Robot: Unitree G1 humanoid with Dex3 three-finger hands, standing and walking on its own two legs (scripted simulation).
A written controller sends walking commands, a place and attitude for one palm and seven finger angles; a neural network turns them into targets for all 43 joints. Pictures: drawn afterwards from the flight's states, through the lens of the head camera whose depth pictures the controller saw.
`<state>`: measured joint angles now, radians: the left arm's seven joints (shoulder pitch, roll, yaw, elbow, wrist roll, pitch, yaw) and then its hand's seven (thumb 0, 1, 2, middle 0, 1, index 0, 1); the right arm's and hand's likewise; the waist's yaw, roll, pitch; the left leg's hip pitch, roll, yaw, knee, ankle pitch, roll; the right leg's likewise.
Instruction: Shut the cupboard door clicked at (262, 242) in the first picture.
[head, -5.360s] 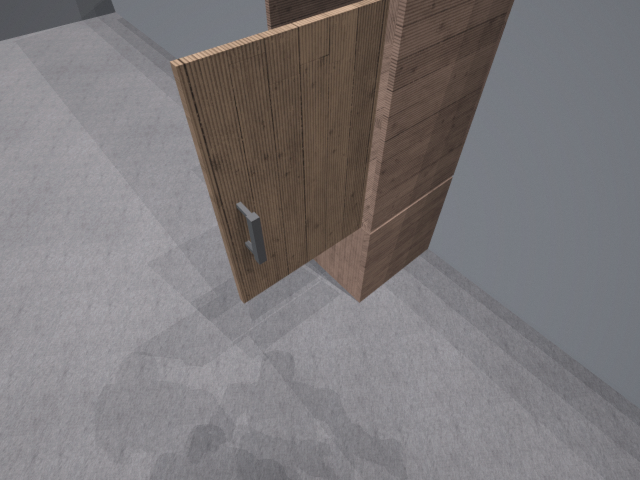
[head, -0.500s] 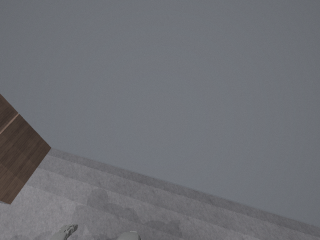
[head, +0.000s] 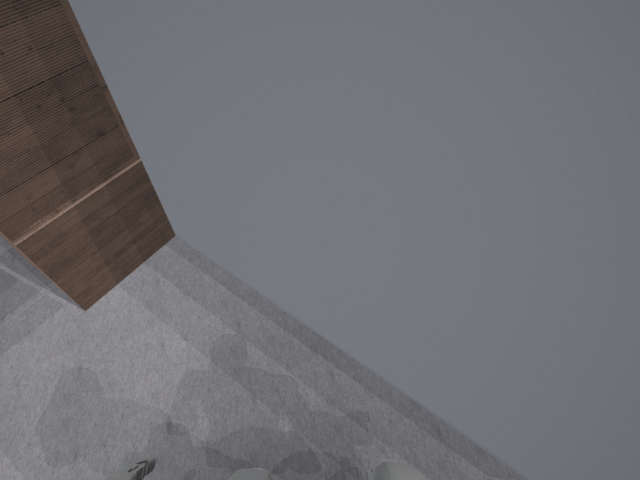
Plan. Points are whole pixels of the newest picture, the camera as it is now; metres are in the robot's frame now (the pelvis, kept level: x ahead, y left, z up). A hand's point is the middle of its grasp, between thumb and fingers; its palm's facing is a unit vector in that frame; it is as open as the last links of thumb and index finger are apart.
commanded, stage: turn to face it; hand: left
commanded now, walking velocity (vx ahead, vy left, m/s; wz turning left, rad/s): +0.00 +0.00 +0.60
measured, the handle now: out of the picture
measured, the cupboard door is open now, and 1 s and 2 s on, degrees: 89 89 89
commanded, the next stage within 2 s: take the last steps up to it in 1.48 s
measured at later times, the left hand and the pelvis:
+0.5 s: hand out of the picture +0.00 +0.20 -0.17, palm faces +0.35 -0.90 -0.24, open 7.4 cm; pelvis +0.00 -0.03 +0.00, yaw +19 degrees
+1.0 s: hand out of the picture -0.06 +0.14 -0.18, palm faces +0.61 -0.76 -0.23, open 7.4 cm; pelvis +0.01 -0.06 -0.01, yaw +37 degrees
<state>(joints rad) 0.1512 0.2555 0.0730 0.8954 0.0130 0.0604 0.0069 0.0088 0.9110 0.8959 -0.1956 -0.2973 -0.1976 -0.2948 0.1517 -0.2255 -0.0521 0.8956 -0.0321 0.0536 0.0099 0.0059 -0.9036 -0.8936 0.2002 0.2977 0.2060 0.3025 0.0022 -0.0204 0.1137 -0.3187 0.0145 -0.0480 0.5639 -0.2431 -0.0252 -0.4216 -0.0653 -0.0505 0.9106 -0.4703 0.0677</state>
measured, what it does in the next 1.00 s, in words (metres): steps on the spot, turning left: right foot, then left foot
